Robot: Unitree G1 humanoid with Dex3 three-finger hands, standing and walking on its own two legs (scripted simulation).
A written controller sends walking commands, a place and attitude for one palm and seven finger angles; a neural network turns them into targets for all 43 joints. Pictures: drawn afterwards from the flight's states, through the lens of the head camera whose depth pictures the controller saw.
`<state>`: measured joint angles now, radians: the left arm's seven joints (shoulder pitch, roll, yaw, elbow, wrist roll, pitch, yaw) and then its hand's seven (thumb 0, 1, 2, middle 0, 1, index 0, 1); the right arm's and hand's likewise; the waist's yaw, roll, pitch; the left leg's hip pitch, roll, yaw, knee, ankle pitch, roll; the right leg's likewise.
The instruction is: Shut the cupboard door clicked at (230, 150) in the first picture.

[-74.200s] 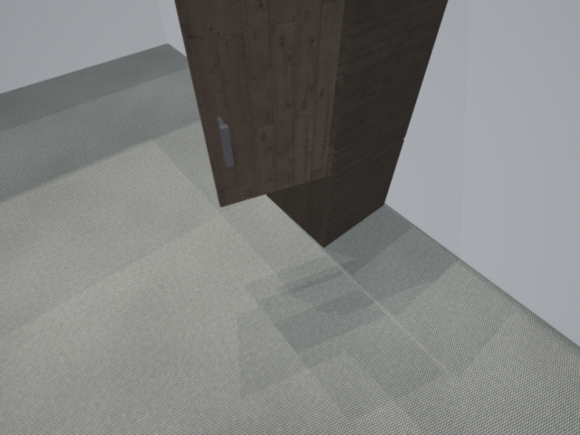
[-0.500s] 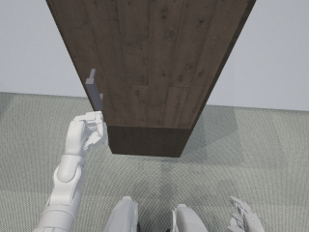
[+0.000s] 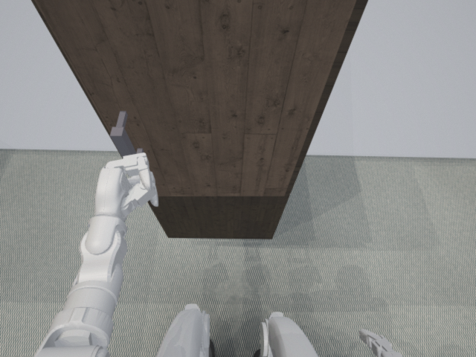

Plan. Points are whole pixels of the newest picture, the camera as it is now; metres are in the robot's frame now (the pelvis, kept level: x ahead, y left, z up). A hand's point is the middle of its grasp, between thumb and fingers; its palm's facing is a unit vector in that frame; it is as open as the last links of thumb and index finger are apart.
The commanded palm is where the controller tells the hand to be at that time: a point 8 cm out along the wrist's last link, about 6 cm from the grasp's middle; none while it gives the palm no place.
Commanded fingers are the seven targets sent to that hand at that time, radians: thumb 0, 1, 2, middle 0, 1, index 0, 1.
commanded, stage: bring the fist close to the handle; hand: left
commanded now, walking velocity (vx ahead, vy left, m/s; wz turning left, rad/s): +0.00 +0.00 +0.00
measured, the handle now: (130, 144) +0.47 +0.20 +0.03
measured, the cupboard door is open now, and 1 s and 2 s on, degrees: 1 0 0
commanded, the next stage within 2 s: push the door shut along its arc in 0.16 s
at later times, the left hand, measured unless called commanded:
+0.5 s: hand (152, 178) +0.40 +0.15 +0.03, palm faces -0.04 -1.00 -0.04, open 3.1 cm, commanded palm +0.39 +0.20 +0.03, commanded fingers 0.00 0.90 0.90 -1.30 -1.50 -1.30 -1.50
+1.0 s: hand (150, 172) +0.41 +0.16 +0.03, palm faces -0.05 -1.00 -0.02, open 3.2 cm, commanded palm +0.43 +0.18 +0.03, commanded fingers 0.00 0.90 0.90 -1.30 -1.50 -1.30 -1.50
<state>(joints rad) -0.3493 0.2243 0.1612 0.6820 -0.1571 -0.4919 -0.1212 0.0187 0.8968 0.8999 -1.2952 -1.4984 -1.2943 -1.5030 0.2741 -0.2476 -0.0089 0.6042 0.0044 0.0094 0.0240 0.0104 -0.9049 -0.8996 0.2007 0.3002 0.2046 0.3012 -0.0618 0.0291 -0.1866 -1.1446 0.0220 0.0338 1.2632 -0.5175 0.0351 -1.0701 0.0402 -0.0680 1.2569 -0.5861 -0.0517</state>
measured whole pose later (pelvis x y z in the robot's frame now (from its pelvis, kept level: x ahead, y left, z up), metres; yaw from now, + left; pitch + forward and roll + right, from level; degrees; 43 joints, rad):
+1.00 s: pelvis -0.06 +0.01 -0.03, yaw +1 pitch +23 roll -4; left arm -0.82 0.32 0.14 1.12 -0.13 -0.52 -0.14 0.02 0.90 0.90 -1.45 -1.50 -1.36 -1.50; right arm 0.28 -0.26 0.02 0.67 0.00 -0.03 -0.01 0.01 -0.90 -0.90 0.20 0.30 0.21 0.30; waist -0.10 0.02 -0.17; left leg -1.34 -0.01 -0.03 1.37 -0.47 0.04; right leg -1.23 0.02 -0.13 1.35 -0.53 -0.05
